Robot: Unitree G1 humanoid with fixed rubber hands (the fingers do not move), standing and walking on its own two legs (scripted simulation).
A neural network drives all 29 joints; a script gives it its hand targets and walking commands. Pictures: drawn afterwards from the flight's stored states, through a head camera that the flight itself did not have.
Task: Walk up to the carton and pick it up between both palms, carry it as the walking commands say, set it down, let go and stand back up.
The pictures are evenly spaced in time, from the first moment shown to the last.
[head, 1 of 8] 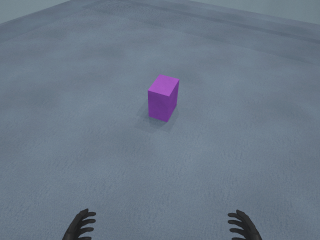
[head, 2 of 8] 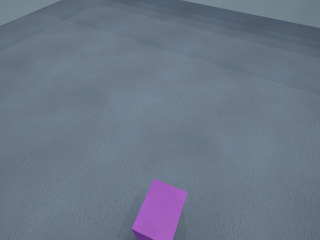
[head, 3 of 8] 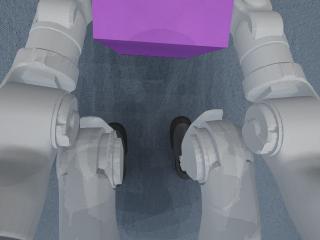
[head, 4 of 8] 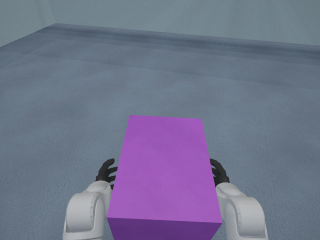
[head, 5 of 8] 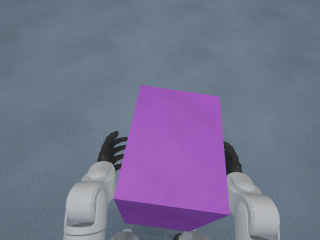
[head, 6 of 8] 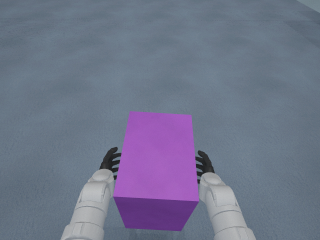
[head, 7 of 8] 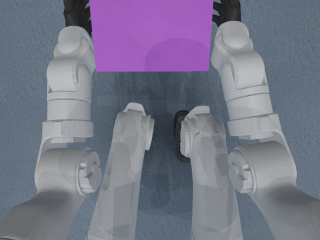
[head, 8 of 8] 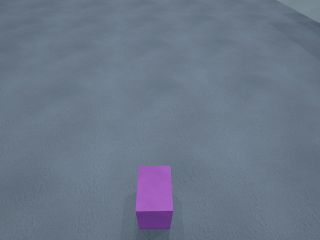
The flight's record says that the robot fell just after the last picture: no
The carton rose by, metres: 0.65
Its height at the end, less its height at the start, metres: +0.00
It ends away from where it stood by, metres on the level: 4.94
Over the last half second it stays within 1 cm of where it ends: yes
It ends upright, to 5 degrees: yes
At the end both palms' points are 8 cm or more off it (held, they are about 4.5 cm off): yes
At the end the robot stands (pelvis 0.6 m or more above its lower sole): yes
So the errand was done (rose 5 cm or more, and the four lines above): yes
